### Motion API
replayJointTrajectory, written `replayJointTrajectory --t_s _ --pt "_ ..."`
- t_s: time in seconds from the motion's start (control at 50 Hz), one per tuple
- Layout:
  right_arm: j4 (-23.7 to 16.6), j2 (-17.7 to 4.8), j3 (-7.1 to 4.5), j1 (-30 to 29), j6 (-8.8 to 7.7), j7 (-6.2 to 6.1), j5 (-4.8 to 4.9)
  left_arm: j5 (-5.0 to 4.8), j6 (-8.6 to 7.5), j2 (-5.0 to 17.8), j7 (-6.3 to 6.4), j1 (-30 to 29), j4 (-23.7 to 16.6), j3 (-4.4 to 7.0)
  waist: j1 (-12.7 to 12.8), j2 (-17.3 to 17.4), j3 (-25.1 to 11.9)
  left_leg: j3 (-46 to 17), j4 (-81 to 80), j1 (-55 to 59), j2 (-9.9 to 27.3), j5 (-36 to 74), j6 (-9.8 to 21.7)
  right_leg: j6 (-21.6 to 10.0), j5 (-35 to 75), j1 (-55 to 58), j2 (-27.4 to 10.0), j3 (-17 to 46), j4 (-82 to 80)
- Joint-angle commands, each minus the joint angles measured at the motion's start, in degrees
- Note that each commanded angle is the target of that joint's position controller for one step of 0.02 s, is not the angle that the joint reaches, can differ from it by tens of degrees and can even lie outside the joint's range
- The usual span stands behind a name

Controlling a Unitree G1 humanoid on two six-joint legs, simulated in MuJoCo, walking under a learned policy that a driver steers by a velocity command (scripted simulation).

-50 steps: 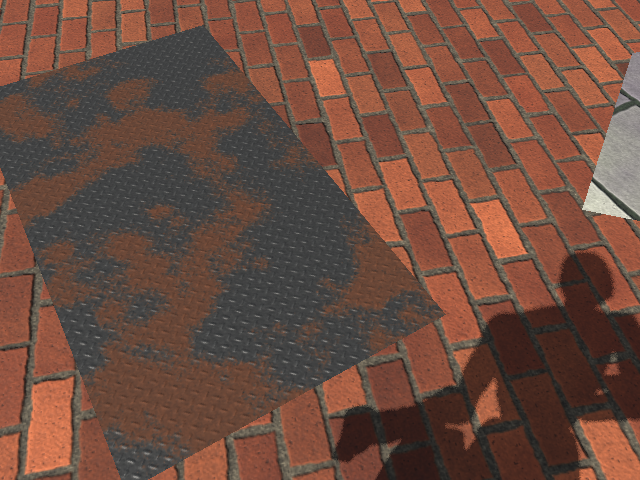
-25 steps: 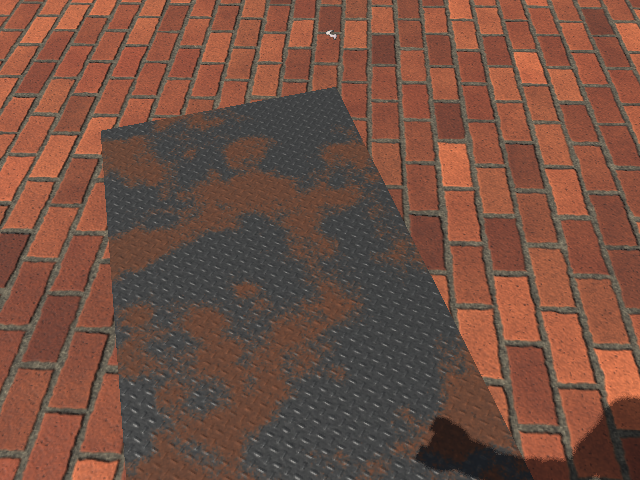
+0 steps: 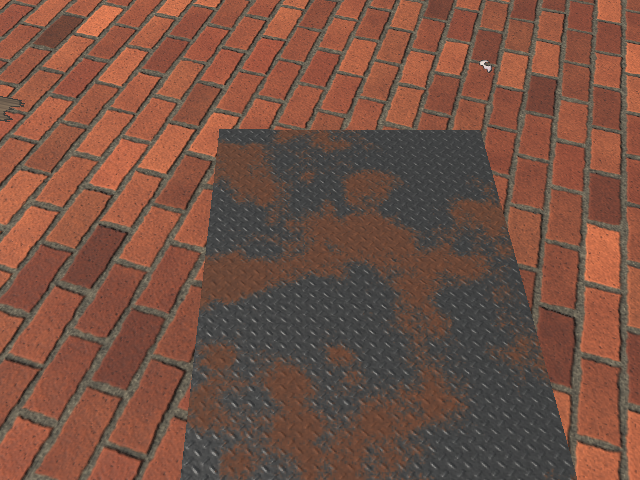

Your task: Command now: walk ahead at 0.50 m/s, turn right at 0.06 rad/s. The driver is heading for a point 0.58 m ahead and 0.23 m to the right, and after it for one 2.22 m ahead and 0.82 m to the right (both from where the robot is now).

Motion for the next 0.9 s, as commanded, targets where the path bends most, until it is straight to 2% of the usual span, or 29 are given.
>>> replayJointTrajectory --t_s 0.02,0.04,0.08,0.12,0.16,0.24,0.32,0.34,0.38,0.4,0.42,0.44,0.46,0.48,0.5,0.52,0.54,0.56,0.6,0.64,0.7,0.74,0.78,0.82,0.84,0.86,0.88,0.9 --pt "-1.02 -5.84 -2.03 3.98 -1.67 -0.17 -0.65 0.22 -0.02 5.87 0.07 -0.26 -3.72 1.54 -1.78 6.39 -6.17 -15.38 -17.78 15.22 15.14 9.06 9.87 -0.16 7.19 -14.15 -4.64 3.94 0.53" --pt "-0.47 -5.86 -2.18 3.63 -2.36 -0.19 -0.72 0.16 0.78 4.55 0.12 1.0 -3.07 1.36 -1.05 6.07 -5.85 -13.48 -19.62 13.2 15.17 10.2 10.23 0.33 8.65 -12.89 -4.47 4.03 -0.02" --pt "0.87 -6.43 -2.47 3.52 -3.41 -0.41 -1.06 0.18 1.87 3.5 0.52 -0.14 -3.32 1.32 -0.56 4.96 -3.43 -9.05 -22.22 11.33 15.11 12.23 10.08 1.22 12.63 -14.87 -4.05 5.28 -2.81" --pt "2.26 -6.51 -2.58 4.51 -3.72 -0.97 -1.43 0.38 2.0 3.16 0.68 -3.02 -4.19 1.41 -1.27 4.18 -1.59 -5.3 -23.11 12.64 14.7 13.89 9.2 1.74 18.48 -18.44 -3.28 6.78 -8.11" --pt "3.04 -6.76 -2.55 4.6 -3.76 -1.4 -1.33 0.59 1.6 2.64 0.2 -5.13 -4.73 1.31 -1.84 4.05 -0.91 -1.26 -23.61 13.83 13.65 14.55 7.72 1.53 25.69 -18.5 -2.32 6.28 -15.19" --pt "5.14 -8.32 -2.91 6.93 -3.37 -2.09 -0.74 0.84 1.22 0.8 -1.19 -12.28 -7.24 0.34 -4.85 2.86 1.83 3.49 -24.67 17.2 14.55 15.09 6.3 0.38 31.95 -17.78 -1.18 2.13 -26.34" --pt "7.38 -9.5 -3.5 9.68 -1.52 -2.5 0.24 0.87 1.18 0.98 -2.75 -16.84 -10.72 0.15 -6.05 2.71 2.9 5.56 -19.99 27.16 17.35 23.17 5.38 -2.08 24.83 -21.43 0.0 -0.7 -31.17" --pt "7.45 -10.1 -3.66 9.26 -0.98 -2.72 0.39 0.83 1.2 1.4 -3.13 -16.7 -11.41 0.34 -5.32 3.37 2.22 6.37 -17.44 28.62 17.64 30.08 4.77 -3.0 21.85 -20.16 1.0 -2.06 -31.78" --pt "7.08 -11.8 -4.09 8.19 0.02 -3.43 0.53 0.82 1.58 3.39 -3.39 -13.02 -11.74 1.4 -2.49 5.97 -1.99 7.94 -8.72 30.12 17.44 50.41 3.28 -5.3 15.56 -12.72 4.92 -5.88 -31.04" --pt "6.86 -12.28 -4.13 7.55 0.57 -3.75 0.52 0.73 1.77 5.44 -3.22 -7.13 -10.72 2.55 0.93 6.37 -5.54 8.77 -0.06 28.78 16.56 56.36 2.27 -6.83 14.0 -4.85 7.27 -6.98 -31.4" --pt "6.49 -11.99 -3.81 6.69 0.69 -4.07 0.72 0.64 1.9 8.62 -2.47 1.92 -8.74 4.34 5.99 4.71 -10.21 10.02 12.76 22.18 14.16 52.16 0.22 -9.21 17.54 9.4 8.81 -5.56 -35.47" --pt "5.28 -8.19 -2.37 8.93 -0.13 -4.01 -0.99 0.47 2.56 14.09 -1.07 8.69 -7.71 5.82 6.77 -5.48 -16.08 10.02 31.52 6.63 10.12 22.83 -2.37 -13.4 20.79 26.8 -2.24 11.7 -35.67" --pt "2.77 -2.5 -0.39 12.57 -2.16 -2.81 -1.12 0.22 1.95 16.21 -1.24 5.86 -9.44 5.78 1.21 -15.15 -23.17 -0.14 50.47 -16.38 -3.32 -22.59 -5.65 -26.03 10.19 43.47 -14.58 45.89 -45.07" --pt "2.39 -8.18 -1.49 6.26 -4.41 -1.64 0.98 0.55 1.62 11.39 -1.39 6.68 -9.75 4.51 5.66 -6.68 -23.31 -9.52 52.27 -22.7 0.34 -20.79 -3.84 -23.26 6.08 43.76 -13.79 44.76 -49.32" --pt "0.75 -9.0 -1.57 1.94 -5.46 -1.18 2.52 0.77 1.21 8.88 -1.21 4.74 -9.81 3.88 5.28 -4.03 -15.44 -8.58 49.09 -24.87 2.87 -16.16 -2.45 -20.52 8.07 37.15 -11.76 35.85 -49.63" --pt "0.81 -7.99 -1.37 1.05 -5.85 -1.51 1.64 0.78 0.93 7.84 -1.22 1.2 -10.26 3.48 2.24 1.81 -9.6 -8.01 42.89 -22.81 5.47 -12.31 -2.27 -18.45 14.28 27.75 -9.21 29.43 -50.04" --pt "1.23 -8.74 -1.92 0.83 -5.54 -1.92 0.05 0.91 0.84 5.72 -0.98 -1.94 -11.01 2.87 0.39 1.91 -7.13 -7.67 37.76 -19.22 7.08 -10.29 -2.83 -17.43 20.44 21.23 -7.23 24.8 -50.76" --pt "1.32 -8.67 -2.14 1.88 -4.86 -1.85 -0.41 1.64 0.87 5.28 -0.67 -3.42 -12.02 2.53 -1.27 0.34 -5.96 -7.73 36.17 -15.7 7.73 -8.86 -3.43 -17.41 24.38 16.44 -6.02 22.79 -52.05" --pt "1.27 -7.35 -2.01 3.36 -3.64 -1.92 -0.91 1.47 0.77 6.05 -0.19 -3.94 -12.44 2.78 -2.64 -0.44 -5.24 -6.54 31.41 -13.46 7.81 -7.64 -5.31 -17.82 29.94 11.42 -4.86 19.87 -53.51" --pt "0.24 -5.94 -1.48 0.64 -2.92 -2.14 -1.12 1.28 0.75 7.76 0.53 -2.98 -12.14 3.26 -2.22 -0.66 -3.81 -5.19 24.3 -13.29 7.07 -2.91 -7.13 -17.13 32.2 7.61 -3.2 16.34 -54.28" --pt "-1.32 -4.22 -0.66 -6.05 -3.05 -1.95 -1.12 0.82 1.44 8.62 1.35 -1.45 -11.49 3.61 0.26 -2.61 -2.5 -4.2 9.66 -9.11 4.08 9.69 -7.99 -13.49 31.01 4.13 0.95 12.19 -52.52" --pt "-2.21 -4.43 -0.67 -9.23 -3.43 -1.56 -0.78 0.77 2.4 8.98 1.79 1.12 -10.54 3.85 1.9 -3.75 -3.48 -3.4 3.47 -5.33 0.95 15.36 -8.01 -11.47 33.42 4.25 1.7 12.51 -49.69" --pt "-2.69 -5.6 -1.16 -10.02 -3.6 -1.14 -0.38 0.43 3.33 8.66 2.16 2.58 -9.92 3.93 2.03 -4.8 -4.72 -4.84 -0.14 -3.69 -0.38 15.52 -7.32 -10.01 32.37 7.11 0.97 15.62 -46.03" --pt "-2.34 -7.38 -1.98 -8.24 -3.81 -0.87 -0.39 0.57 4.01 7.92 2.64 1.57 -10.45 3.9 0.47 -5.94 -5.78 -6.72 -2.62 -2.33 -0.44 12.6 -5.86 -8.57 31.79 10.77 -0.05 19.81 -40.97" --pt "-1.75 -8.0 -2.36 -5.8 -4.01 -0.87 -0.53 0.68 4.19 7.54 2.85 -0.06 -11.23 3.88 -1.08 -6.63 -6.5 -6.93 -3.92 -0.18 0.0 12.4 -4.78 -7.53 32.03 11.62 0.13 21.17 -37.84" --pt "-0.95 -8.59 -2.72 -2.27 -4.32 -1.1 -1.05 0.66 4.2 6.56 2.86 -1.97 -12.23 3.62 -3.4 -6.11 -8.11 -6.21 -7.38 5.26 1.2 17.13 -3.35 -5.58 31.69 10.93 2.35 20.46 -32.72" --pt "-0.87 -11.34 -3.25 2.52 -4.51 -1.54 -2.24 1.4 3.98 3.5 2.73 -1.73 -13.78 2.63 -4.91 -1.2 -14.83 -12.05 -5.19 17.85 9.35 29.98 0.01 -3.03 22.27 6.16 5.94 17.54 -20.68" --pt "-1.35 -13.16 -3.17 4.38 -3.72 -1.91 -3.43 2.08 3.76 -0.63 2.55 9.22 -13.17 1.49 -0.51 14.07 -22.03 -29.04 -1.95 34.92 25.09 51.11 9.36 0.67 -18.04 -8.2 13.58 11.95 -3.69"
Velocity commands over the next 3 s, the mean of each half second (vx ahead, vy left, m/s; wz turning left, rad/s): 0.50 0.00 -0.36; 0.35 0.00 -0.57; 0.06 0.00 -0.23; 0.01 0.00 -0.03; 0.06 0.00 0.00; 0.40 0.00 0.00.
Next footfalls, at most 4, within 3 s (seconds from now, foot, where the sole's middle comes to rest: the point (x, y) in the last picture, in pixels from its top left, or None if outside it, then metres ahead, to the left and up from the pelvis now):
0.42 right None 0.39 -0.17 -0.77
0.88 left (372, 361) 0.71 -0.08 -0.77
1.28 right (457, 444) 0.53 -0.26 -0.77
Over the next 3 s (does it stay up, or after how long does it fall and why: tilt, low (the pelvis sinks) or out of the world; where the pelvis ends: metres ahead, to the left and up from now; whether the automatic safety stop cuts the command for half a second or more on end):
stays up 0.79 -0.25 0.00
